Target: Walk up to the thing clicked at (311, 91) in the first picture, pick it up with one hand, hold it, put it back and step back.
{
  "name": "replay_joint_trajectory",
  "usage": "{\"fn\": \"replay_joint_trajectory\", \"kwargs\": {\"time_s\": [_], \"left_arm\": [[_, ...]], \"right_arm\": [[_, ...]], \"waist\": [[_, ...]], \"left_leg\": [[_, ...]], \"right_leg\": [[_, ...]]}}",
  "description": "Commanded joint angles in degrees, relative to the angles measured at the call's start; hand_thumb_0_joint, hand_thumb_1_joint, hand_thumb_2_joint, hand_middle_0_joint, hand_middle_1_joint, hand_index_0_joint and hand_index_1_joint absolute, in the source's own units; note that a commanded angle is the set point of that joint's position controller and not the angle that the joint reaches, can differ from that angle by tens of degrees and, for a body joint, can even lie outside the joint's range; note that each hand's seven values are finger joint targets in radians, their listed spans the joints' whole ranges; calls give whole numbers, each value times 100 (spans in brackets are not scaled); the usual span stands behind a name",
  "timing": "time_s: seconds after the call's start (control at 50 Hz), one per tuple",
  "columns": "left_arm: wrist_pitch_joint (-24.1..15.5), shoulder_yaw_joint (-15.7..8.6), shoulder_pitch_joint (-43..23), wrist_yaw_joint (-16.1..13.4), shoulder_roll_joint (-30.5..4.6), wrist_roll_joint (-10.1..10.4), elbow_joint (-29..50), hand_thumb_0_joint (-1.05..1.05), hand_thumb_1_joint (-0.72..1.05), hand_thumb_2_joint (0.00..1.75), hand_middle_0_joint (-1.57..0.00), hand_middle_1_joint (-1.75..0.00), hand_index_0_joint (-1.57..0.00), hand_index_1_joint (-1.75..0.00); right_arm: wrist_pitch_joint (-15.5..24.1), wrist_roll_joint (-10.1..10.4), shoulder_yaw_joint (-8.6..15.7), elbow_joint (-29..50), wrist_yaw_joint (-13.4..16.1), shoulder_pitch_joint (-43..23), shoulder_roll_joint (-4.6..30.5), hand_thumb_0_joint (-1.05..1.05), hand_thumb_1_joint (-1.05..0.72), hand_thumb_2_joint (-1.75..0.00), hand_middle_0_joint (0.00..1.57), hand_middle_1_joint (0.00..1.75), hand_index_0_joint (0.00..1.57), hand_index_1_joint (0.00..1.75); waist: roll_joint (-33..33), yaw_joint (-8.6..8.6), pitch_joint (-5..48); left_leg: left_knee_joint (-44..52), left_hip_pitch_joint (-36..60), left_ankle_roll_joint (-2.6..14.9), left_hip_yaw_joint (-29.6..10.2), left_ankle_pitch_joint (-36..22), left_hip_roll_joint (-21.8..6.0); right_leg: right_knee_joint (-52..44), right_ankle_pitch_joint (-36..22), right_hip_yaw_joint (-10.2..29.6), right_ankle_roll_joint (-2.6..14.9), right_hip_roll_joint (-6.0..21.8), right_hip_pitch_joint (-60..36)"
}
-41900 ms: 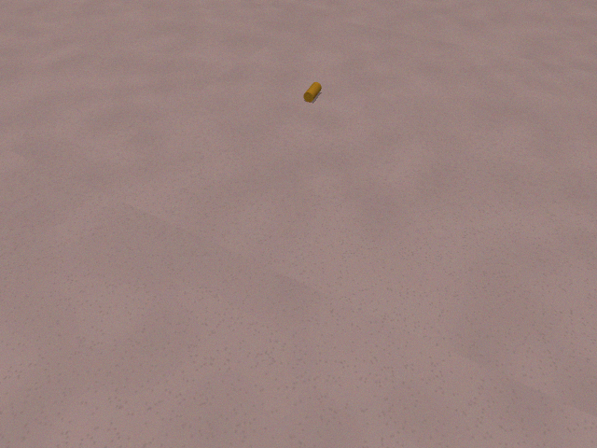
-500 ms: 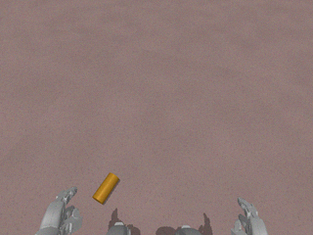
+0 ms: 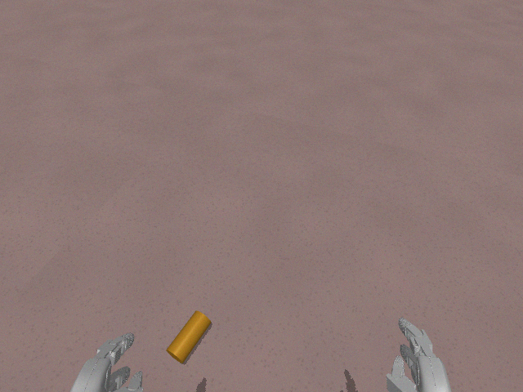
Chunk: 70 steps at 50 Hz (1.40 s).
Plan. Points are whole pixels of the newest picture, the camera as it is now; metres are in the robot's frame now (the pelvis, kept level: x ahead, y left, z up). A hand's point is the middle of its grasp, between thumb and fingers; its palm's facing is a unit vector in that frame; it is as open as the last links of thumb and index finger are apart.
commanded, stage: home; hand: left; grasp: from above
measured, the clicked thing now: (189, 336) +0.45 +0.23 -0.68
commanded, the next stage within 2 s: stand in 1.66 s
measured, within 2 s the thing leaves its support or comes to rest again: neither
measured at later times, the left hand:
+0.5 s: hand out of the picture +0.16 +0.18 -0.05, palm faces +0.04 -0.98 -0.20, open 7.5 cm
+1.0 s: hand (141, 386) +0.17 +0.17 -0.05, palm faces +0.04 -0.98 -0.20, open 7.4 cm
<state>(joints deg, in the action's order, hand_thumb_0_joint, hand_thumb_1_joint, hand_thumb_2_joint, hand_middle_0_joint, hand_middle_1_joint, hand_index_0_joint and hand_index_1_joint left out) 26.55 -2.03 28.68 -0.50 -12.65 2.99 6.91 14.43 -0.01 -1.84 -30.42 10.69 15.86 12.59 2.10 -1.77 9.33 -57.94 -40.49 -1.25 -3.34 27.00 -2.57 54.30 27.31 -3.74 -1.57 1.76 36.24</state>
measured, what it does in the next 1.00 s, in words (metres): stands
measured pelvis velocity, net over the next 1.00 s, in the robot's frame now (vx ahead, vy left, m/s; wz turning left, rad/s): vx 0.01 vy -0.01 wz -0.01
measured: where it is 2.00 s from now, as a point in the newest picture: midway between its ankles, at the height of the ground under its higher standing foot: outside the picture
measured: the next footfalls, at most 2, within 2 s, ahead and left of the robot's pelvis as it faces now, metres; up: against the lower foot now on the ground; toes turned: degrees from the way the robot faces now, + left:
none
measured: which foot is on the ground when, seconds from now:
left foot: down 0.00-1.00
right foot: down 0.00-1.00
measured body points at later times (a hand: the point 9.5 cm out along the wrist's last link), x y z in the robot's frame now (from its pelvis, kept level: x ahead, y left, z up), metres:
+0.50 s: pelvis +0.00 +0.00 +0.00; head +0.01 +0.00 +0.45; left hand +0.15 +0.23 -0.03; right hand +0.15 -0.25 -0.06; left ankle +0.02 +0.13 -0.68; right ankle +0.00 -0.14 -0.68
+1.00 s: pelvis +0.01 -0.01 +0.00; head +0.02 +0.00 +0.45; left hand +0.16 +0.23 -0.03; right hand +0.16 -0.25 -0.06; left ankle +0.02 +0.13 -0.68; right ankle +0.00 -0.14 -0.68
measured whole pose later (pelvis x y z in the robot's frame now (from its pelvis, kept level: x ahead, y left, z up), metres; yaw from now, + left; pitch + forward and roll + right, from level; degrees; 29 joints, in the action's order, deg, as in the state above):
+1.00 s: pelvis +0.01 -0.01 +0.00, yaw +0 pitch +10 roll -2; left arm 26.0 -1.7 28.9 -0.9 -13.2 3.2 7.9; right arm 14.3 0.1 -1.5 -31.7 11.0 16.7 12.5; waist 2.4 -1.8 9.2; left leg -58.1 -40.5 -1.7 -3.2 27.6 -3.0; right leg 54.9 28.0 -3.4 -1.2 1.3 36.7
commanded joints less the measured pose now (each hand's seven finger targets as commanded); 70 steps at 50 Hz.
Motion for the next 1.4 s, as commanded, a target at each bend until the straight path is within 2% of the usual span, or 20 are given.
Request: {"fn": "replay_joint_trajectory", "kwargs": {"time_s": [0.0, 0.2, 0.48, 0.52, 0.66, 0.7, 0.74, 0.78, 0.84, 0.88, 0.96, 1.02, 1.08, 1.12, 1.14, 1.16, 1.2, 1.28, 1.32, 1.38], "left_arm": [[-319, -360, -165, -66, -572, -52, 1113, 0, 76, 82, -18, -27, -18, -27], [-280, -323, -151, -89, -556, -30, 1042, 0, 83, 86, -19, -29, -19, -29], [-340, -414, -228, -96, -685, -13, 1261, 0, 90, 90, -20, -30, -20, -30], [-314, -247, -105, -73, -518, -21, 978, 0, 90, 90, -20, -30, -20, -30], [-324, -400, -273, -90, -697, 0, 1274, 0, 90, 90, -20, -30, -20, -30], [-299, -273, -112, -72, -532, 2, 1060, 0, 90, 90, -20, -30, -20, -30], [-329, -424, -190, -101, -716, 4, 1341, 0, 90, 90, -20, -30, -20, -30], [-284, -214, 95, -67, -432, -10, 882, 0, 90, 90, -20, -30, -20, -30], [-384, -482, -274, -105, -787, -15, 1427, 0, 90, 90, -20, -30, -20, -30], [-342, -263, 0, -96, -537, -38, 992, 0, 90, 90, -20, -30, -20, -30], [-352, -357, -90, -117, -648, -10, 1212, 0, 90, 90, -20, -30, -20, -30], [-307, -249, -14, -91, -538, -15, 1039, 0, 90, 90, -20, -30, -20, -30], [-308, -369, -101, -86, -660, 13, 1241, 0, 90, 90, -20, -30, -20, -30], [-320, -429, -126, -109, -727, 2, 1333, 0, 90, 90, -20, -30, -20, -30], [-275, -206, 109, -79, -449, -7, 923, 0, 90, 90, -20, -30, -20, -30], [-320, -403, -201, -106, -718, 5, 1418, 0, 90, 90, -20, -30, -20, -30], [-289, -260, -5, -103, -524, -29, 998, 0, 90, 90, -20, -30, -20, -30], [-355, -422, -187, -140, -761, -27, 1404, 0, 90, 90, -20, -30, -20, -30], [-298, -204, 11, -113, -506, -42, 1035, 0, 90, 90, -20, -30, -20, -30], [-320, -339, -122, -133, -674, -9, 1334, 0, 90, 90, -20, -30, -20, -30]], "right_arm": [[328, 4, 327, 846, 63, -330, 715, 0, -90, -90, 20, 30, 20, 30], [337, 20, 290, 866, 77, -347, 699, 0, -90, -90, 20, 30, 20, 30], [366, 20, 315, 794, 108, -298, 708, 0, -90, -90, 20, 30, 20, 30], [366, 23, 304, 793, 98, -303, 708, 0, -90, -90, 20, 30, 20, 30], [376, 25, 318, 843, 103, -342, 721, 0, -90, -90, 20, 30, 20, 30], [366, 22, 301, 799, 99, -308, 680, 0, -90, -90, 20, 30, 20, 30], [358, 26, 325, 845, 108, -321, 711, 0, -90, -90, 20, 30, 20, 30], [357, 17, 320, 797, 92, -278, 696, 0, -90, -90, 20, 30, 20, 30], [330, 21, 355, 780, 95, -273, 728, 0, -90, -90, 20, 30, 20, 30], [325, 23, 335, 763, 99, -239, 694, 0, -90, -90, 20, 30, 20, 30], [316, 7, 372, 812, 102, -285, 749, 0, -90, -90, 20, 30, 20, 30], [288, 8, 325, 789, 86, -273, 690, 0, -90, -90, 20, 30, 20, 30], [280, 19, 335, 822, 71, -311, 705, 0, -90, -90, 20, 30, 20, 30], [280, 21, 353, 883, 87, -324, 718, 0, -90, -90, 20, 30, 20, 30], [267, 31, 332, 826, 70, -281, 687, 0, -90, -90, 20, 30, 20, 30], [262, 23, 342, 847, 73, -256, 698, 0, -90, -90, 20, 30, 20, 30], [251, 28, 330, 824, 77, -262, 682, 0, -90, -90, 20, 30, 20, 30], [254, 28, 354, 869, 80, -279, 712, 0, -90, -90, 20, 30, 20, 30], [252, 33, 317, 817, 82, -269, 666, 0, -90, -90, 20, 30, 20, 30], [247, 29, 348, 877, 74, -274, 715, 0, -90, -90, 20, 30, 20, 30]], "waist": [[146, -72, 430], [65, -38, 232], [164, -43, 394], [-54, -73, 199], [5, -61, 256], [7, -97, 307], [53, -24, 402], [-23, -101, 390], [164, -20, 529], [64, -84, 467], [-5, -47, 569], [-41, -59, 324], [39, -21, 344], [24, -24, 490], [-68, -79, 443], [102, -32, 510], [19, -68, 353], [124, -25, 484], [68, -53, 270], [103, -43, 437]], "left_leg": [[1034, 790, 164, 92, -1084, 210], [1110, 603, 183, 75, -670, 216], [1029, 702, 178, 151, -804, 220], [1047, 613, 185, 126, -720, 207], [984, 582, 197, 178, -674, 235], [976, 613, 191, 170, -731, 230], [940, 618, 187, 177, -855, 240], [916, 678, 184, 164, -1021, 220], [964, 757, 157, 109, -1148, 190], [909, 760, 168, 154, -1227, 208], [827, 764, 175, 151, -1514, 209], [868, 650, 186, 175, -1191, 227], [941, 622, 181, 144, -978, 218], [878, 705, 179, 166, -1234, 217], [882, 692, 184, 135, -1227, 216], [872, 708, 178, 150, -1307, 215], [908, 658, 175, 138, -1182, 206], [929, 687, 170, 132, -1153, 205], [949, 628, 170, 120, -1022, 202], [926, 665, 167, 123, -1109, 198]], "right_leg": [[-871, -1011, -81, 150, -289, -110], [-962, -677, -73, 135, -288, -37], [-952, -765, -26, 140, -273, -46], [-961, -694, -52, 122, -288, 11], [-1005, -663, -20, 114, -264, -9], [-973, -724, -19, 110, -273, 9], [-955, -832, -18, 116, -255, -62], [-896, -975, -14, 121, -281, -56], [-812, -1053, -51, 144, -295, -122], [-842, -1144, -16, 140, -283, -87], [-838, -1443, -32, 116, -271, -238], [-911, -1175, -14, 107, -264, -88], [-925, -954, -46, 118, -272, -101], [-895, -1189, -36, 111, -266, -180], [-873, -1184, -31, 118, -276, -153], [-851, -1264, -29, 125, -270, -179], [-853, -1127, -37, 131, -283, -79], [-853, -1096, -41, 144, -277, -131], [-883, -966, -54, 147, -283, -24], [-844, -1061, -61, 139, -289, -94]]}}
